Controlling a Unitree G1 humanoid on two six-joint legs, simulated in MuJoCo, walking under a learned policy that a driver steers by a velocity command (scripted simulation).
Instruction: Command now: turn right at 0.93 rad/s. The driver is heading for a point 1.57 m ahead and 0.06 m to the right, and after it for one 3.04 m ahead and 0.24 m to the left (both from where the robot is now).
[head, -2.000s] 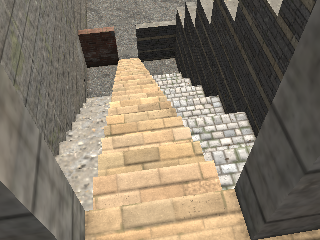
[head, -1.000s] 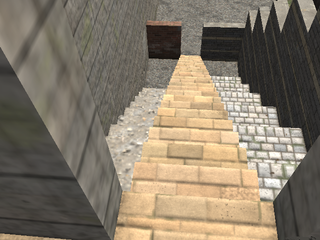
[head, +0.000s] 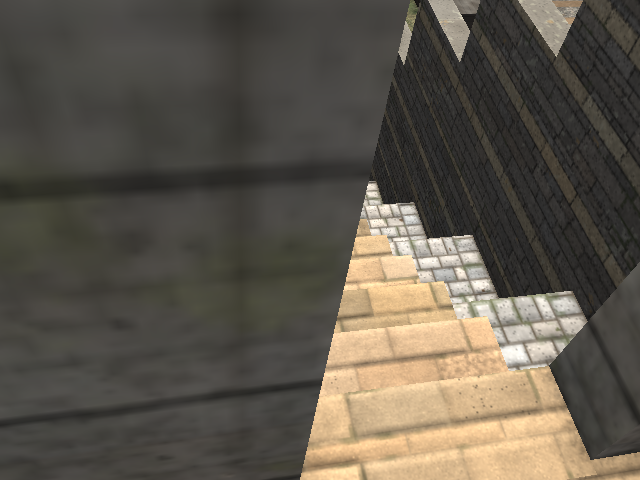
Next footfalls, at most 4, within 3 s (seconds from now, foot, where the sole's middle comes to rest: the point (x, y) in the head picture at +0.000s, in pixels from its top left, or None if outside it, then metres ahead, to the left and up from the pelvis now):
0.42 right None -0.12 -0.23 -0.78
0.86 left None -0.10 -0.14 -0.78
1.04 right None -0.10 -0.48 -0.78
1.56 left None -0.22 -0.09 -0.78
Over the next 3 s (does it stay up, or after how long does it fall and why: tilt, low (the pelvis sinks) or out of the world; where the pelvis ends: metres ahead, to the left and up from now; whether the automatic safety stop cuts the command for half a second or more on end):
stays up -0.21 -0.09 0.00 its command is cut before an obstacle from the start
